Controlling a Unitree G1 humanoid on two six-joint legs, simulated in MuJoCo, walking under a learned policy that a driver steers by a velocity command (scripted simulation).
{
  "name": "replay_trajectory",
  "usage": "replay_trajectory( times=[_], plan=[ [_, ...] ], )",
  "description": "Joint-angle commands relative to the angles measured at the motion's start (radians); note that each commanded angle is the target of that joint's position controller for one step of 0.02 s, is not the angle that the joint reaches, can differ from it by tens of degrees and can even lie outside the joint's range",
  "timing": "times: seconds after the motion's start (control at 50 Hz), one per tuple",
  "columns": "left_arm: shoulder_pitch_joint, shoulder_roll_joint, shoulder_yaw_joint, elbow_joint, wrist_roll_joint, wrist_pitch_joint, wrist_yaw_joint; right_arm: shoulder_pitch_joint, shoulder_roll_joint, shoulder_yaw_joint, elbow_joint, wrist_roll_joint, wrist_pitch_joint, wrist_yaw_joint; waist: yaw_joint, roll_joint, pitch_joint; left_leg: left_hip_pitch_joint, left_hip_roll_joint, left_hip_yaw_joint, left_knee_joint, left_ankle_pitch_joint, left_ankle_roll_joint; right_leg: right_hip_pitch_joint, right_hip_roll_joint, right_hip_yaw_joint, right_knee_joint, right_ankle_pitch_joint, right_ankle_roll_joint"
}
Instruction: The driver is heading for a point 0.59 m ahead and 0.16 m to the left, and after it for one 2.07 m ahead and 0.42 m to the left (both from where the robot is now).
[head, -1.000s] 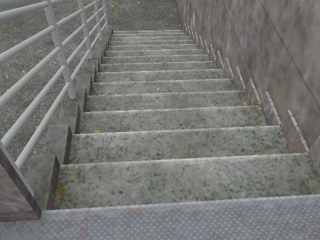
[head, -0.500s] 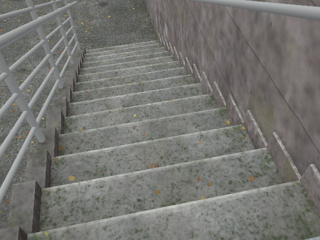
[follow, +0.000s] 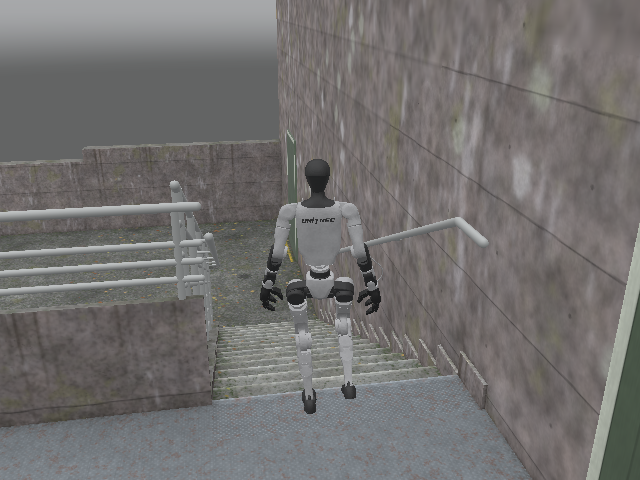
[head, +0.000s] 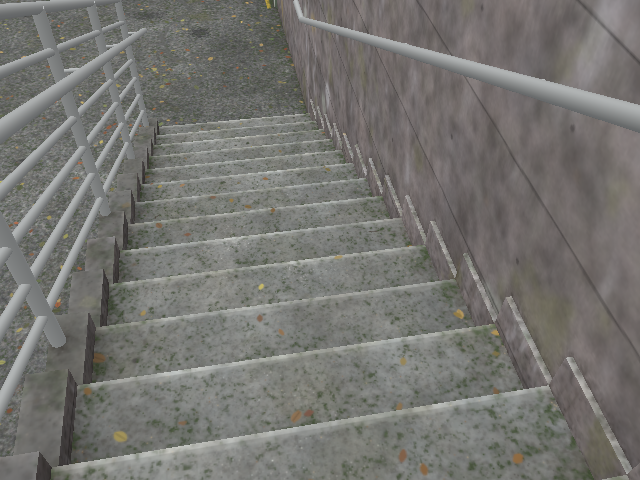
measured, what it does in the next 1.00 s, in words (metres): goes down, turning left: right foot 0.15 m lower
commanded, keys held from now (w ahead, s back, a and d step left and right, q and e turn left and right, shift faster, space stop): w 0.02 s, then no key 0.32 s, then q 0.66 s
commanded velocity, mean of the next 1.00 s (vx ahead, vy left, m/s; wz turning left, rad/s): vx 0.13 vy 0.00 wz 0.26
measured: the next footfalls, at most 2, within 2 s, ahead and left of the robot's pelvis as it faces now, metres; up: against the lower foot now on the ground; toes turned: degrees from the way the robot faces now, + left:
right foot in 0.42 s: +0.32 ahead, -0.13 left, -0.15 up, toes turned -2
left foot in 1.10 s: +0.07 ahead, +0.17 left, +0.00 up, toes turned +22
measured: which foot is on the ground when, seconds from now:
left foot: down 0.00-0.44, up 0.46-1.00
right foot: up 0.00-0.40, down 0.42-1.00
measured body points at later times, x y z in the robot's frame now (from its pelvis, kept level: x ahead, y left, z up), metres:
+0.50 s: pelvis +0.20 -0.06 -0.14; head +0.22 -0.08 +0.30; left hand +0.31 +0.18 -0.27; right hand +0.15 -0.30 -0.30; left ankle +0.04 +0.06 -0.67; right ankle +0.29 -0.13 -0.89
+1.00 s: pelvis +0.15 +0.00 -0.17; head +0.16 +0.01 +0.28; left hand +0.13 +0.28 -0.28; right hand +0.48 -0.13 -0.19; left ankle +0.09 +0.12 -0.63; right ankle +0.29 -0.13 -0.89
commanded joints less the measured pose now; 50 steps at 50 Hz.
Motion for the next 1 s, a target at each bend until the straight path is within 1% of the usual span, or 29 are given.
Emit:
replay_trajectory(
  times=[0.02, 0.1, 0.14, 0.18, 0.22, 0.24, 0.28, 0.36, 0.38, 0.4, 0.42, 0.44, 0.46, 0.48, 0.5, 0.52, 0.54, 0.56, 0.58, 0.6, 0.64, 0.66, 0.7, 0.84, 0.86, 0.9, 0.96, 0.98, 1.0],
  plan=[
    [0.024, 0.047, 0.014, -0.025, 0.017, 0.030, -0.011, 0.079, -0.123, -0.023, -0.013, 0.006, -0.024, -0.015, 0.026, 0.065, 0.034, 0.038, 0.276, -0.247, -0.234, 0.459, 0.137, -0.125, -0.043, -0.017, -0.072, 0.108, 0.029],
    [-0.009, 0.038, 0.009, -0.004, 0.014, 0.032, -0.014, 0.138, -0.125, -0.013, 0.006, 0.002, -0.022, -0.026, 0.021, 0.059, -0.003, 0.079, 0.264, -0.153, -0.126, 0.813, 0.098, -0.145, -0.049, -0.065, -0.115, 0.306, 0.025],
    [-0.123, 0.058, 0.018, -0.046, 0.010, 0.022, -0.008, 0.172, -0.118, -0.007, 0.025, 0.014, -0.033, -0.039, -0.009, 0.100, 0.026, 0.171, 0.240, -0.174, -0.109, 0.638, 0.066, -0.278, -0.041, -0.029, -0.210, 0.385, 0.023],
    [-0.177, 0.062, 0.017, -0.061, 0.012, 0.018, -0.002, 0.193, -0.104, -0.001, 0.041, 0.005, -0.035, -0.046, -0.030, 0.127, 0.055, 0.204, 0.248, -0.189, -0.081, 0.625, 0.073, -0.327, -0.047, -0.025, -0.275, 0.423, 0.027],
    [-0.225, 0.052, 0.010, -0.076, 0.018, 0.010, -0.005, 0.148, -0.089, 0.005, 0.039, 0.003, -0.042, -0.054, -0.028, 0.101, 0.086, 0.077, 0.205, -0.145, -0.031, 0.456, 0.063, -0.216, -0.043, -0.056, -0.448, 0.617, 0.035],
    [-0.205, 0.032, 0.005, -0.070, 0.022, 0.007, -0.018, 0.128, -0.055, 0.019, 0.041, 0.007, -0.034, -0.056, -0.024, 0.070, 0.058, -0.001, 0.182, -0.119, 0.022, 0.385, 0.051, -0.104, -0.037, -0.066, -0.495, 0.737, 0.034],
    [-0.187, 0.012, -0.003, -0.067, 0.017, 0.006, -0.030, 0.110, -0.059, 0.023, 0.046, 0.009, -0.031, -0.059, -0.031, 0.086, 0.048, -0.092, 0.171, -0.124, 0.105, 0.239, 0.044, 0.016, -0.032, -0.068, -0.559, 0.839, 0.025],
    [-0.202, 0.031, -0.015, -0.074, -0.006, -0.015, -0.018, 0.155, -0.046, 0.023, 0.070, -0.022, -0.005, -0.070, -0.086, 0.071, 0.088, -0.004, 0.164, -0.190, 0.319, 0.173, 0.049, 0.046, -0.080, -0.025, -0.819, 0.842, 0.040],
    [-0.135, 0.046, -0.012, -0.051, -0.004, -0.023, -0.013, 0.167, -0.052, 0.018, 0.074, -0.025, 0.010, -0.074, -0.079, 0.051, 0.082, 0.001, 0.153, -0.207, 0.417, 0.189, 0.053, 0.107, -0.085, -0.021, -0.876, 0.816, 0.044],
    [0.012, 0.054, -0.005, 0.000, 0.005, -0.035, -0.006, 0.154, -0.049, 0.018, 0.076, -0.023, 0.028, -0.078, -0.026, 0.016, 0.057, -0.015, 0.136, -0.199, 0.571, 0.230, 0.052, 0.231, -0.082, -0.055, -0.955, 0.850, 0.039],
    [0.180, 0.060, -0.001, 0.063, 0.022, -0.050, -0.004, 0.146, -0.063, 0.016, 0.079, -0.002, 0.044, -0.075, 0.053, -0.056, -0.007, -0.123, 0.070, -0.141, 0.793, 0.087, 0.028, 0.471, -0.073, -0.121, -0.983, 0.985, 0.046],
    [0.291, 0.119, 0.010, 0.099, 0.031, -0.055, -0.010, 0.189, -0.052, 0.007, 0.075, 0.021, 0.054, -0.073, 0.068, -0.199, -0.088, -0.352, -0.039, -0.090, 1.103, -0.486, -0.006, 0.745, -0.196, -0.038, -0.818, 1.444, 0.018],
    [0.304, 0.134, 0.005, 0.100, 0.002, -0.062, -0.028, 0.380, -0.024, 0.004, 0.078, 0.070, 0.062, -0.088, -0.017, -0.244, -0.296, -0.568, -0.043, -0.103, 1.393, -0.813, -0.042, 1.052, -0.404, 0.062, -0.441, 1.798, -0.062],
    [0.244, 0.113, 0.005, 0.045, -0.033, -0.051, -0.041, 0.356, -0.061, 0.007, 0.080, 0.063, 0.064, -0.103, 0.019, -0.171, -0.375, -0.652, 0.026, -0.131, 1.442, -0.763, -0.045, 1.010, -0.443, 0.104, -0.451, 1.598, -0.114],
    [0.170, 0.102, 0.003, 0.002, -0.038, -0.047, -0.034, 0.236, -0.077, -0.002, 0.055, 0.032, 0.076, -0.108, 0.033, -0.118, -0.302, -0.681, 0.040, -0.125, 1.529, -0.628, -0.050, 0.819, -0.439, 0.109, -0.547, 1.259, -0.175],
    [0.046, 0.070, -0.012, -0.053, -0.022, -0.032, -0.007, 0.050, -0.113, -0.014, 0.010, -0.002, 0.089, -0.089, 0.035, 0.032, -0.232, -0.655, 0.028, -0.088, 1.541, -0.501, -0.046, 0.623, -0.337, 0.077, -0.668, 0.935, -0.130],
    [0.036, 0.140, -0.002, -0.069, -0.014, -0.038, 0.019, 0.018, -0.085, -0.012, -0.061, -0.011, 0.116, -0.074, 0.011, -0.178, -0.211, -0.658, 0.044, -0.075, 1.604, -0.380, -0.066, 0.468, -0.477, 0.151, -0.725, 0.844, -0.251],
    [0.035, 0.137, -0.003, -0.071, -0.016, -0.030, 0.030, -0.017, -0.083, -0.008, -0.091, -0.029, 0.140, -0.078, -0.003, -0.135, -0.161, -0.689, 0.061, -0.083, 1.629, -0.347, -0.084, 0.384, -0.512, 0.154, -0.772, 0.749, -0.315],
    [-0.004, 0.146, -0.001, -0.076, -0.010, -0.033, 0.035, -0.131, -0.070, -0.004, -0.154, -0.035, 0.156, -0.085, 0.012, -0.152, -0.084, -0.699, 0.095, -0.145, 1.435, -0.200, -0.124, 0.204, -0.479, 0.133, -0.856, 0.344, -0.274],
    [-0.032, 0.095, -0.018, -0.089, 0.007, -0.029, 0.038, -0.157, -0.098, -0.014, -0.145, -0.033, 0.162, -0.081, 0.003, -0.056, -0.049, -0.637, 0.070, -0.111, 1.448, -0.143, -0.135, 0.094, -0.378, 0.078, -0.863, 0.266, -0.232],
    [0.027, 0.088, -0.030, -0.085, 0.012, -0.032, 0.049, -0.147, -0.061, -0.016, -0.168, -0.032, 0.167, -0.069, -0.012, -0.047, -0.063, -0.700, 0.033, -0.103, 1.497, -0.117, -0.139, 0.111, -0.352, 0.014, -0.783, 0.460, -0.226],
    [0.045, 0.080, -0.035, -0.082, -0.003, -0.034, 0.060, -0.203, -0.019, -0.002, -0.219, -0.020, 0.175, -0.060, -0.024, -0.042, -0.029, -0.726, 0.032, -0.125, 1.384, -0.016, -0.146, 0.059, -0.339, -0.017, -0.778, 0.335, -0.211],
    [0.080, 0.091, -0.036, -0.099, 0.000, -0.031, 0.065, -0.242, 0.000, 0.002, -0.263, -0.030, 0.190, -0.057, -0.006, -0.054, -0.062, -0.811, 0.005, -0.110, 1.458, 0.001, -0.154, 0.104, -0.342, 0.012, -0.764, 0.184, -0.212],
    [0.091, 0.130, -0.022, -0.210, 0.018, -0.034, 0.075, -0.411, -0.050, -0.008, -0.453, -0.026, 0.203, -0.054, 0.031, -0.060, -0.100, -0.975, 0.049, -0.160, 1.555, -0.037, -0.191, 0.266, -0.429, 0.072, -0.786, -0.006, -0.199],
    [0.118, 0.153, -0.012, -0.215, 0.031, -0.041, 0.064, -0.394, -0.066, -0.017, -0.450, -0.043, 0.196, -0.062, 0.058, -0.061, -0.140, -0.959, 0.048, -0.127, 1.665, -0.102, -0.184, 0.325, -0.440, 0.069, -0.779, 0.111, -0.203],
    [0.123, 0.168, -0.002, -0.232, 0.037, -0.049, 0.058, -0.439, -0.078, -0.019, -0.495, -0.029, 0.190, -0.071, 0.072, -0.077, -0.130, -0.958, 0.079, -0.152, 1.647, -0.150, -0.169, 0.356, -0.464, 0.036, -0.781, 0.146, -0.189],
    [0.095, 0.184, 0.004, -0.262, 0.048, -0.066, 0.051, -0.486, -0.069, -0.020, -0.545, 0.002, 0.190, -0.056, 0.083, -0.150, -0.117, -0.873, 0.113, -0.165, 1.590, -0.209, -0.155, 0.323, -0.475, -0.017, -0.759, 0.179, -0.158],
    [0.078, 0.177, 0.006, -0.274, 0.047, -0.066, 0.057, -0.497, -0.068, -0.015, -0.566, 0.000, 0.187, -0.059, 0.084, -0.152, -0.127, -0.875, 0.135, -0.189, 1.531, -0.256, -0.144, 0.334, -0.477, -0.021, -0.754, 0.135, -0.146],
    [0.064, 0.205, 0.012, -0.281, 0.055, -0.071, 0.051, -0.480, -0.049, -0.001, -0.565, 0.011, 0.169, -0.054, 0.088, -0.200, -0.173, -0.775, 0.140, -0.208, 1.547, -0.450, -0.106, 0.307, -0.482, -0.057, -0.738, 0.313, -0.121]
  ],
)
